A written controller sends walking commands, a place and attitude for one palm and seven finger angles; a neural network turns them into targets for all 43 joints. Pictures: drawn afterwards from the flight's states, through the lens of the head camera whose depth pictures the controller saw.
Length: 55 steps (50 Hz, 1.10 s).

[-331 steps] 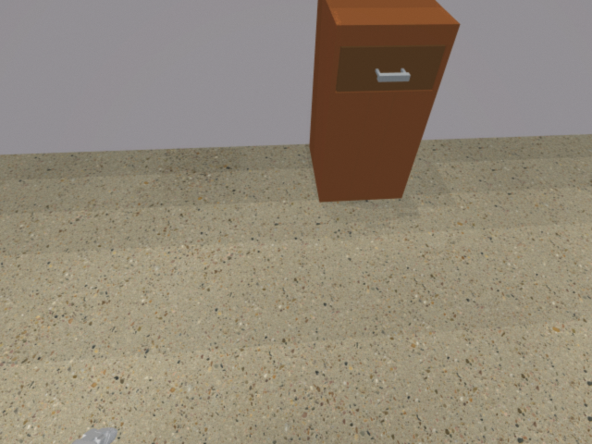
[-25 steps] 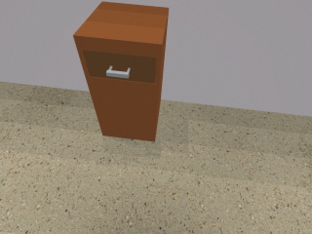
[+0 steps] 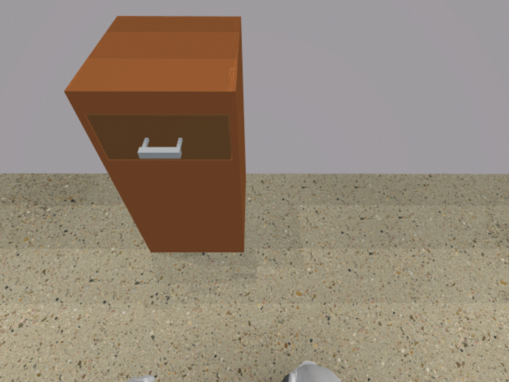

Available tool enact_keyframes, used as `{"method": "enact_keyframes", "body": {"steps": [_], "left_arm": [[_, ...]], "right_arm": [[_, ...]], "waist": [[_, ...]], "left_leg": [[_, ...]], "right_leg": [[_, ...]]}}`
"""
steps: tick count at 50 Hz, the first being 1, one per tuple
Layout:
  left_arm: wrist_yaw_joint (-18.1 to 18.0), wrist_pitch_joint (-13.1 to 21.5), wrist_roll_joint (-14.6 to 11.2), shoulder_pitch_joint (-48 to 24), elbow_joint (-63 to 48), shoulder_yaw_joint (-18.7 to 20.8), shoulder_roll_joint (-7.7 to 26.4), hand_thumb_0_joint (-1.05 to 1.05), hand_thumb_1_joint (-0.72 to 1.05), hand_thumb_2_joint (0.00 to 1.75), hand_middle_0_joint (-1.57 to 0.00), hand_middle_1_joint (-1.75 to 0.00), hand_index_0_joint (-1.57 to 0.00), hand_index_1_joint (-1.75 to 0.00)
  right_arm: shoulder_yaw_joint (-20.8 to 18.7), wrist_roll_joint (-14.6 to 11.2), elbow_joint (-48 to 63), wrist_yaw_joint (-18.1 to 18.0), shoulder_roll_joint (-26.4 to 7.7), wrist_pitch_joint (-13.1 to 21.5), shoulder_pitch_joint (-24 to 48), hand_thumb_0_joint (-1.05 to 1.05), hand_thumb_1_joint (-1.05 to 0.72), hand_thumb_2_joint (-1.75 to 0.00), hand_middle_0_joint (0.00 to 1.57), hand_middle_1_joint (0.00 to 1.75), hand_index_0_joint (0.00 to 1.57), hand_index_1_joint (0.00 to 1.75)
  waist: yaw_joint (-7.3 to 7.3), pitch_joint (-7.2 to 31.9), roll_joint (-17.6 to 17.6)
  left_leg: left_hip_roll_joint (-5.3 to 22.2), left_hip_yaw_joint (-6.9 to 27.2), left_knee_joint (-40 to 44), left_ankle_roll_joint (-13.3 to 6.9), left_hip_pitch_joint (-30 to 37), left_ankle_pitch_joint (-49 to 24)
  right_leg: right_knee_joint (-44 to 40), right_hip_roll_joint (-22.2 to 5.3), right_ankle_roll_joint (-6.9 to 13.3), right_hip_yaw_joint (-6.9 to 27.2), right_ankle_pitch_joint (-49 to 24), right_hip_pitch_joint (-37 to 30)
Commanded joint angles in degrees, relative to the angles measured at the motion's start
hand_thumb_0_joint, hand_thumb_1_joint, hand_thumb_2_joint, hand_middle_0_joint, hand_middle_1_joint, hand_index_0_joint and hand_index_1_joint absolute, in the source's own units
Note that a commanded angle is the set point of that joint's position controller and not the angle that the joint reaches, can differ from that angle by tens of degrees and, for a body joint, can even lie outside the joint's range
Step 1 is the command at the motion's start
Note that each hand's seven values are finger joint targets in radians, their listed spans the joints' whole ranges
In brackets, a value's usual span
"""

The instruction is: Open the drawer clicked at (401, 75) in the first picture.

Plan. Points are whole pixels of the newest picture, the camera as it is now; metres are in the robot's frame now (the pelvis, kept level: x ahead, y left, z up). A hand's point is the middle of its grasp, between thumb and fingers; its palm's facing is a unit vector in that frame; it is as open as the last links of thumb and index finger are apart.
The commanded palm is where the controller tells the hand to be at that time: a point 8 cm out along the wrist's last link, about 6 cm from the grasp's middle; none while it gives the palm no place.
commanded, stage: take the last steps up to it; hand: left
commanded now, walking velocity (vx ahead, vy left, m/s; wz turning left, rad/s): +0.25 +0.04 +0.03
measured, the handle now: (161, 147) +0.70 +0.26 -0.10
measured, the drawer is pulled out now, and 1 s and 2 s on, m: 0.00 0.00 0.00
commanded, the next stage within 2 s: come to a stop and stand still in 0.28 s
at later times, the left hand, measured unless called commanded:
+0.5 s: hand out of the picture +0.12 +0.19 -0.18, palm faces +0.12 -0.98 -0.16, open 7.3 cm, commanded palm none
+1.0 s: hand (173, 359) +0.19 +0.15 -0.15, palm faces +0.03 -0.96 -0.27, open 7.3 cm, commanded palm none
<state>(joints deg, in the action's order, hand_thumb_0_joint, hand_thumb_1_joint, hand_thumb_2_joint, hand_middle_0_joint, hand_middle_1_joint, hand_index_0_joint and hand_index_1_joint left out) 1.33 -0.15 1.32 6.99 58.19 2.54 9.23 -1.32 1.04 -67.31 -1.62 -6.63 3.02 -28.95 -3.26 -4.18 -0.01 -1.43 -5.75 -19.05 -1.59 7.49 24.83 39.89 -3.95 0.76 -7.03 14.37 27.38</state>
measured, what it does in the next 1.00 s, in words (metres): walks ahead: right foot, then left foot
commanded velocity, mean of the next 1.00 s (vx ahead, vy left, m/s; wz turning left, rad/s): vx -0.02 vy -0.02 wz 0.01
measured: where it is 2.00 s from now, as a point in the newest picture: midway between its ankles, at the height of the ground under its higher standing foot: outside the picture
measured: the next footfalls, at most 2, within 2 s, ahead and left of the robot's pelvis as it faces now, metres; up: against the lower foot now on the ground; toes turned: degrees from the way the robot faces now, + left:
right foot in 0.04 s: +0.16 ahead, -0.11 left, +0.00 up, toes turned -8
left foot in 0.46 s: +0.24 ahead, +0.13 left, +0.00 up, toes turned +8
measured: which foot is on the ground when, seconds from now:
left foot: down 0.00-0.04, up 0.06-0.44, down 0.46-0.92, up 0.94-1.00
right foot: up 0.00-0.02, down 0.04-0.48, up 0.50-0.88, down 0.90-1.00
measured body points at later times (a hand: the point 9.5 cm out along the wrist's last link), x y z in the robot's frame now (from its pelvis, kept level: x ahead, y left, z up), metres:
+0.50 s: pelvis +0.16 +0.02 +0.01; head +0.16 +0.04 +0.46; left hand +0.12 +0.24 -0.16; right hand +0.24 -0.22 -0.13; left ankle +0.20 +0.13 -0.73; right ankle +0.12 -0.10 -0.72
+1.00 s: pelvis +0.13 -0.04 +0.01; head +0.15 -0.07 +0.46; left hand +0.19 +0.20 -0.13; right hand +0.17 -0.28 -0.16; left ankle +0.17 +0.11 -0.70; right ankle +0.13 -0.14 -0.73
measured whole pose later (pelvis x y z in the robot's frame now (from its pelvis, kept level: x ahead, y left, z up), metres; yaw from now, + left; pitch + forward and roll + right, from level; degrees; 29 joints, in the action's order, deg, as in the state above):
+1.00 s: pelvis +0.13 -0.04 +0.01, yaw +0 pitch -1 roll +1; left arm -1.0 -1.6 1.8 12.5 57.3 2.2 9.9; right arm -4.0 0.6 -60.0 -0.6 -11.8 -4.0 -11.6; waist -0.5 -2.1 -2.4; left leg 3.0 -0.8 -43.0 0.6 -22.3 22.9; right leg 33.0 -1.6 1.7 -3.4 18.3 13.8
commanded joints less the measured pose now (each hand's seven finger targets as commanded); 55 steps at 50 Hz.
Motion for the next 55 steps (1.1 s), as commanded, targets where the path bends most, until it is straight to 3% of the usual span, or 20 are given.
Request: {"method": "enact_keyframes", "body": {"steps": [1, 2, 3, 4, 6, 10, 18, 20, 22, 23, 25, 28, 34, 41, 43, 44, 45, 47, 50, 55], "left_arm": [[-1.3, 3.9, 0.3, 19.8, 1.8, 2.4, 9.2, 0.00, 0.90, 0.90, -0.20, -0.30, -0.20, -0.30], [-1.9, 4.1, 0.1, 26.2, 3.5, 3.9, 14.6, 0.00, 0.90, 0.90, -0.20, -0.30, -0.20, -0.30], [-1.9, 3.9, -0.9, 24.4, 3.1, 4.1, 16.3, 0.00, 0.90, 0.90, -0.20, -0.30, -0.20, -0.30], [-2.4, 3.4, -1.0, 17.4, 1.2, 3.6, 13.1, 0.00, 0.90, 0.90, -0.20, -0.30, -0.20, -0.30], [-2.8, 3.5, -0.6, 9.1, -0.6, 1.7, 7.3, 0.00, 0.90, 0.90, -0.20, -0.30, -0.20, -0.30], [-2.6, 4.1, 0.0, 7.0, -0.5, 0.8, 5.0, 0.00, 0.90, 0.90, -0.20, -0.30, -0.20, -0.30], [-1.9, 3.8, 0.2, 12.1, 1.6, 1.7, 8.0, 0.00, 0.90, 0.90, -0.20, -0.30, -0.20, -0.30], [-2.2, 3.2, 0.1, 11.1, 1.8, 1.6, 7.8, 0.00, 0.90, 0.90, -0.20, -0.30, -0.20, -0.30], [-2.7, 2.3, -0.4, 11.9, 2.3, 0.3, 5.0, 0.00, 0.90, 0.90, -0.20, -0.30, -0.20, -0.30], [-2.9, 2.0, -0.8, 15.0, 2.8, -0.5, 2.6, 0.00, 0.90, 0.90, -0.20, -0.30, -0.20, -0.30], [-3.6, 0.9, -1.0, 17.4, 4.3, -1.3, 1.9, 0.00, 0.90, 0.90, -0.20, -0.30, -0.20, -0.30], [-3.8, -0.9, -0.7, 15.5, 3.4, -0.5, 5.1, 0.00, 0.90, 0.90, -0.20, -0.30, -0.20, -0.30], [-3.0, -2.4, -0.3, 12.7, -0.4, 1.6, 4.8, 0.00, 0.90, 0.90, -0.20, -0.30, -0.20, -0.30], [-2.5, -2.2, -0.4, 12.4, -2.3, 1.2, 3.3, 0.00, 0.90, 0.90, -0.20, -0.30, -0.20, -0.30], [-2.6, -1.4, -0.1, 15.9, -0.8, 1.3, 4.5, 0.00, 0.90, 0.90, -0.20, -0.30, -0.20, -0.30], [-2.9, -0.8, 0.4, 15.3, -1.2, 1.3, 7.4, 0.00, 0.90, 0.90, -0.20, -0.30, -0.20, -0.30], [-3.0, -0.3, 0.5, 11.3, -2.5, 1.5, 11.6, 0.00, 0.90, 0.90, -0.20, -0.30, -0.20, -0.30], [-3.1, -0.4, 0.4, 7.1, -4.0, 1.7, 12.4, 0.00, 0.90, 0.90, -0.20, -0.30, -0.20, -0.30], [-3.2, -0.2, 0.2, 2.3, -4.0, 0.9, 9.0, 0.00, 0.90, 0.90, -0.20, -0.30, -0.20, -0.30], [-3.3, 0.4, -0.4, 7.4, -0.9, 0.8, 7.7, 0.00, 0.90, 0.90, -0.20, -0.30, -0.20, -0.30]], "right_arm": [[-1.6, -0.9, 2.4, -0.2, -9.1, 1.5, -0.4, 0.00, -0.90, -0.90, 0.20, 0.30, 0.20, 0.30], [-1.6, -1.5, 4.0, 0.0, -5.9, 2.0, -2.5, 0.00, -0.90, -0.90, 0.20, 0.30, 0.20, 0.30], [-1.6, -1.5, 4.5, -0.1, -7.1, 1.4, -0.6, 0.00, -0.90, -0.90, 0.20, 0.30, 0.20, 0.30], [-2.3, -1.0, 5.6, 0.3, -6.7, 0.7, 3.8, 0.00, -0.90, -0.90, 0.20, 0.30, 0.20, 0.30], [-1.8, 0.0, 5.8, 0.9, -3.9, -0.7, 5.5, 0.00, -0.90, -0.90, 0.20, 0.30, 0.20, 0.30], [-1.5, 0.5, 4.5, 1.6, -1.7, -2.8, 0.6, 0.00, -0.90, -0.90, 0.20, 0.30, 0.20, 0.30], [-1.5, 0.3, 9.7, 2.5, -4.0, -1.5, 13.7, 0.00, -0.90, -0.90, 0.20, 0.30, 0.20, 0.30], [-1.1, 0.2, 9.7, 2.1, -4.5, -1.2, 13.0, 0.00, -0.90, -0.90, 0.20, 0.30, 0.20, 0.30], [-0.5, 0.1, 7.3, 1.3, -6.0, -0.3, 9.5, 0.00, -0.90, -0.90, 0.20, 0.30, 0.20, 0.30], [-0.6, 0.2, 7.2, 0.7, -9.1, 0.0, 9.0, 0.00, -0.90, -0.90, 0.20, 0.30, 0.20, 0.30], [-0.6, -0.4, 7.0, -0.2, -11.0, -0.8, 11.4, 0.00, -0.90, -0.90, 0.20, 0.30, 0.20, 0.30], [-1.5, -0.6, 7.0, -1.9, -12.4, -2.1, 12.2, 0.00, -0.90, -0.90, 0.20, 0.30, 0.20, 0.30], [-3.4, -0.2, 9.9, -2.0, -13.0, -3.5, 16.2, 0.00, -0.90, -0.90, 0.20, 0.30, 0.20, 0.30], [-3.9, 0.5, 10.9, -0.4, -13.0, -4.0, 19.7, 0.00, -0.90, -0.90, 0.20, 0.30, 0.20, 0.30], [-3.9, 0.1, 11.1, 0.1, -12.3, -4.4, 19.7, 0.00, -0.90, -0.90, 0.20, 0.30, 0.20, 0.30], [-3.6, -0.4, 11.0, 0.5, -9.2, -4.5, 18.0, 0.00, -0.90, -0.90, 0.20, 0.30, 0.20, 0.30], [-2.5, -0.7, 12.1, 0.9, -5.5, -4.9, 17.3, 0.00, -0.90, -0.90, 0.20, 0.30, 0.20, 0.30], [-2.7, -0.1, 13.3, 1.0, -6.9, -6.1, 21.3, 0.00, -0.90, -0.90, 0.20, 0.30, 0.20, 0.30], [-2.5, -0.2, 9.4, 1.0, -6.7, -5.3, 14.6, 0.00, -0.90, -0.90, 0.20, 0.30, 0.20, 0.30], [-1.2, -0.3, 7.5, 0.0, -4.9, -4.1, 12.7, 0.00, -0.90, -0.90, 0.20, 0.30, 0.20, 0.30]], "waist": [[11.59, 9.2, 0.9], [11.54, 15.9, 12.4], [10.90, 16.7, 10.2], [9.47, 8.8, 4.3], [4.86, -0.9, 1.0], [0.51, 0.8, 5.4], [4.50, 0.2, 6.3], [3.24, 0.4, 6.2], [2.26, 3.5, -0.4], [3.35, 6.6, -7.4], [4.12, 6.9, -12.5], [2.89, 4.9, -12.6], [2.74, 9.6, -5.2], [3.44, 7.4, -12.0], [5.29, 6.9, -6.6], [4.74, 5.5, 2.2], [2.86, 2.5, 13.5], [4.46, -1.2, 16.4], [1.41, -0.4, 9.5], [3.35, 2.8, 5.3]], "left_leg": [[10.0, 2.4, -29.0, -2.3, -21.5, -45.1], [0.7, -0.3, -48.1, 0.4, -35.7, -1.2], [2.0, 6.3, -57.7, -0.3, -36.5, 7.6], [4.9, 7.6, -59.8, -0.5, -39.2, 3.3], [8.7, 8.0, -55.1, 0.1, -37.7, -4.1], [8.6, 3.8, -42.2, 2.3, -30.9, -8.1], [6.8, 1.1, -20.9, 2.6, -31.1, -9.7], [6.1, 1.1, -14.8, 2.6, -25.1, -11.0], [7.5, 3.3, -4.7, 2.7, -13.0, -28.2], [14.6, 9.2, -5.2, -0.1, -9.3, -44.5], [20.1, 13.1, -2.1, -4.4, -11.1, -56.8], [22.5, 12.9, -2.1, -8.3, -9.6, -72.4], [22.1, 8.7, -2.4, -9.2, -10.8, -55.3], [19.1, 10.1, 0.8, -6.9, -20.7, -23.5], [14.9, 7.5, -4.2, -3.1, -26.4, -13.1], [9.6, 4.3, -10.9, 0.1, -28.6, -7.5], [4.5, 0.9, -17.1, 2.9, -31.8, 0.4], [4.4, 6.4, -27.8, 1.5, -29.6, 3.5], [4.3, 6.1, -32.0, 1.4, -28.4, -1.7], [4.6, 4.6, -15.3, 2.5, -24.4, -3.5]], "right_leg": [[-9.5, -4.3, 5.3, 6.9, -11.0, -34.5], [-15.7, -21.8, 13.1, 31.3, -22.9, -45.2], [-21.2, -25.3, 16.0, 36.7, -15.6, -39.6], [-24.7, -23.4, 14.7, 32.7, -4.5, -30.0], [-27.9, -18.2, 10.1, 20.9, 1.8, -12.9], [-30.4, -11.8, 7.1, 8.6, -1.4, -5.3], [-28.4, -12.4, 8.3, 9.1, -3.7, -14.7], [-24.6, -11.9, 7.6, 7.8, -7.1, -13.4], [-14.7, -5.6, 3.0, 3.4, -11.9, -11.3], [-11.8, -2.8, 0.2, 2.1, -5.3, -10.2], [-7.2, -0.2, -2.1, 0.9, 9.1, -12.4], [6.7, 0.0, -2.1, 5.0, 16.6, -7.2], [22.1, 0.9, -3.0, 8.0, 13.0, -1.0], [1.3, 1.1, -1.7, 4.1, 10.5, -11.5], [-12.9, 1.5, -1.9, 2.9, -0.6, -19.7], [-20.9, -2.9, -0.8, 9.0, -2.2, -19.4], [-26.5, -13.0, 3.5, 20.7, 0.9, -14.0], [-30.9, -14.3, 7.6, 23.9, 10.5, -2.3], [-27.0, -9.5, 7.2, 15.4, 2.1, -6.0], [-21.7, -8.9, 8.2, 13.6, -13.1, -16.4]]}}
